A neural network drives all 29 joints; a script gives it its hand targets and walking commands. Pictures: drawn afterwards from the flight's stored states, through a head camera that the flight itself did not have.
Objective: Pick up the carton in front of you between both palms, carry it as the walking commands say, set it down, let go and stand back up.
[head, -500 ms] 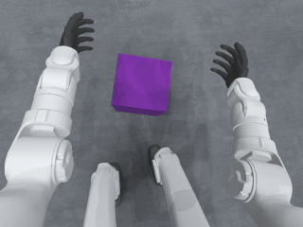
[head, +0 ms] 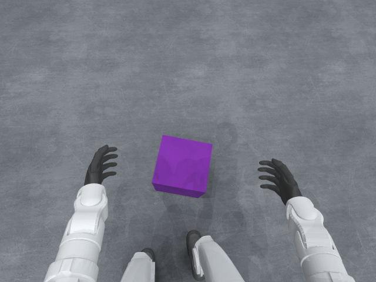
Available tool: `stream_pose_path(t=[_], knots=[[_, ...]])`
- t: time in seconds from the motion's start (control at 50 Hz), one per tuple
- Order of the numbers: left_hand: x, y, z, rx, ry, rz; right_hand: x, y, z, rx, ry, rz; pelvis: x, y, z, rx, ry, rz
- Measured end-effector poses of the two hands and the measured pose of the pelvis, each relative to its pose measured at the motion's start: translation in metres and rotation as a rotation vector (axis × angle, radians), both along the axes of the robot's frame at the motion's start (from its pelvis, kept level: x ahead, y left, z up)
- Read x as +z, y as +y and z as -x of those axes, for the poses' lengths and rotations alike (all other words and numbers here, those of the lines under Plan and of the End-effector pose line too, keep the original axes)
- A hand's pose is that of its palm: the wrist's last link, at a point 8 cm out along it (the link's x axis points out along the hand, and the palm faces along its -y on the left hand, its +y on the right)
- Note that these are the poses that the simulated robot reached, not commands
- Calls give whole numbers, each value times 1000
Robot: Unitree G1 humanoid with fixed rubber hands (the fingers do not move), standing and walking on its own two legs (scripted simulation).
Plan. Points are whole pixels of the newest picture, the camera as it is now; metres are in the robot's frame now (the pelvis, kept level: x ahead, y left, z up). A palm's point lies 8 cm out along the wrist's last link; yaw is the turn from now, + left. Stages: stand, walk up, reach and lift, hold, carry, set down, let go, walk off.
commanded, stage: let go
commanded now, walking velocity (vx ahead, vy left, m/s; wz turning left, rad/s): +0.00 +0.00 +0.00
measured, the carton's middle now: (181, 169) +0.46 -0.07 -0.60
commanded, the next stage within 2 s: stand in 0.92 s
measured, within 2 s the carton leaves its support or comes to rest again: neither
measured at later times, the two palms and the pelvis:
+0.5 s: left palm (16, 261) +0.22 +0.26 -0.02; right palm (293, 238) +0.19 -0.21 -0.02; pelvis +0.04 +0.03 +0.05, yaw -1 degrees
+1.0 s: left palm out of the picture +0.18 +0.26 -0.03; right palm (306, 243) +0.18 -0.24 -0.04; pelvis +0.03 +0.02 +0.04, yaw +0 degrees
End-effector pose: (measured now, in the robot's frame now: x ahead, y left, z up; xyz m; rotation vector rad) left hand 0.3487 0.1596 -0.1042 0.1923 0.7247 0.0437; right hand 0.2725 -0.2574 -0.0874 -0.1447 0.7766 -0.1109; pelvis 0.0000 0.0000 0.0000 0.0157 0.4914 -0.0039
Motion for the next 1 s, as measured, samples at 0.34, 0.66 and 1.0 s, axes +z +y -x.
stream_pose_path(t=[0.34, 0.66, 1.0], knots=[[67, 63, 91, -6, 19, -9, 64, 40, 82, -1, 9, -13, 43, 14, -34, -14, -357, 28], [90, 105, 145, 17, 57, 0, 70, 54, 68, 37, 8, 15, 48, 32, -44, -4, -536, 34], [78, 104, 165, 39, 110, -126, 52, 19, 95, 4, 64, 80, 43, 16, -31, -2, -520, 28]])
